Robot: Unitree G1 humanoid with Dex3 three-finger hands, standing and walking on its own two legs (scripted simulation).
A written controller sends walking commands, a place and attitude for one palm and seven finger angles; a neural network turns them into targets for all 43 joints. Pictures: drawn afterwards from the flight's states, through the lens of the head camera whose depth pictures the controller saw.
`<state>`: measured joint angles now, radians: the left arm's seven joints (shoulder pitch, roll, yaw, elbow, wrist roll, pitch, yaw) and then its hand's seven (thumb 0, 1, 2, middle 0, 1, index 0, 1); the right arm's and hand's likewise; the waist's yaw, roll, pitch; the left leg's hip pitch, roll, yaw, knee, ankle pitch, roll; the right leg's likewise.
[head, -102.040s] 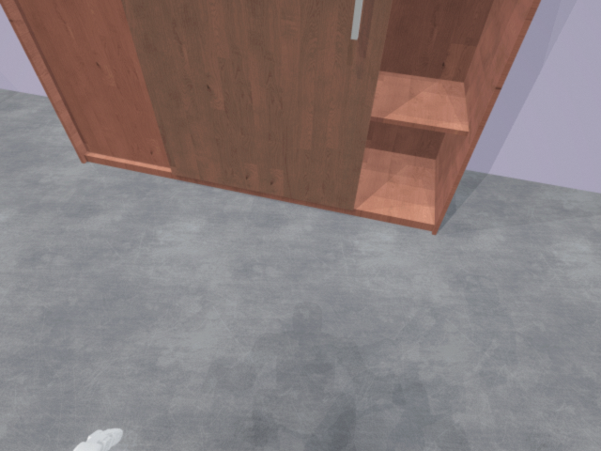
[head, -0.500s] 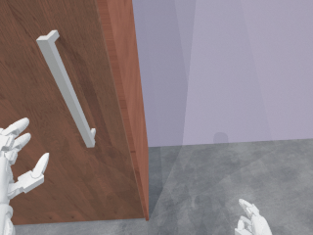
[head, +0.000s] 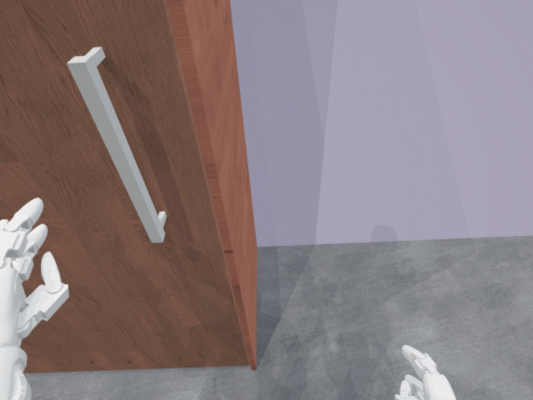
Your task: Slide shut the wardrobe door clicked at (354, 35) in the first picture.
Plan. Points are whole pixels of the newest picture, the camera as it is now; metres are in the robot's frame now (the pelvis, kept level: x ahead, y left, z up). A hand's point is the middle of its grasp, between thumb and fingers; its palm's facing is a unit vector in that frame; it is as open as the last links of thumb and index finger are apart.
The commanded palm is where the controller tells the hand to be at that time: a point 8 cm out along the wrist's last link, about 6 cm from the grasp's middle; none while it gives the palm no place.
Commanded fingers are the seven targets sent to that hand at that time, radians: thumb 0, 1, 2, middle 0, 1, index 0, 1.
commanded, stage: step back with the hand held close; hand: left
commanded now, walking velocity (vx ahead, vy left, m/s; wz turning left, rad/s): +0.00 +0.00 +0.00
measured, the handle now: (132, 161) +0.37 +0.24 +0.20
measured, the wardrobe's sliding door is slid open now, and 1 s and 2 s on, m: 0.00 0.00 0.00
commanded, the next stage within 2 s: stop stepping back and stand still in 1.34 s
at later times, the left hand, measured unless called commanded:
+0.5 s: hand (31, 305) +0.17 +0.30 +0.15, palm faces +0.38 -0.79 -0.48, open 7.4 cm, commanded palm +0.11 +0.33 +0.17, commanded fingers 0.00 0.90 0.90 -0.20 -0.30 -0.20 -0.30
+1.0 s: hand out of the picture +0.10 +0.34 +0.15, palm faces +0.44 -0.82 -0.36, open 7.4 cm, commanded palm +0.04 +0.38 +0.17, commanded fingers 0.00 0.90 0.90 -0.20 -0.30 -0.20 -0.30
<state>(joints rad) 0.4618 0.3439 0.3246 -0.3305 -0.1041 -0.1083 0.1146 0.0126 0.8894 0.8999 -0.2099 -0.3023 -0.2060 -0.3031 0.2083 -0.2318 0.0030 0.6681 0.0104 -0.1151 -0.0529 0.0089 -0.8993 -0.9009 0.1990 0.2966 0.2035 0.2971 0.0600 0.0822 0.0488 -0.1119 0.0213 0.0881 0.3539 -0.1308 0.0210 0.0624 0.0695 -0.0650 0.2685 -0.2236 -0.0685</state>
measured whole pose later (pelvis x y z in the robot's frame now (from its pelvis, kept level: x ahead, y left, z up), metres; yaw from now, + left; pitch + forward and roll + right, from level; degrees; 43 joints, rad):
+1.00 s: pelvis -0.10 +0.08 -0.03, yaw +0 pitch -3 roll -5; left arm 0.48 0.40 0.37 -0.52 -0.06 -0.17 0.17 0.01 0.89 0.90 -0.21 -0.30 -0.21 -0.30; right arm 0.19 -0.23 0.01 0.60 0.01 -0.06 -0.08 0.01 -0.90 -0.90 0.20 0.30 0.21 0.30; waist 0.02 0.06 0.02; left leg -0.45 0.00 0.09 0.56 -0.06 0.10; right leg -0.22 0.09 0.00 0.58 -0.32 0.01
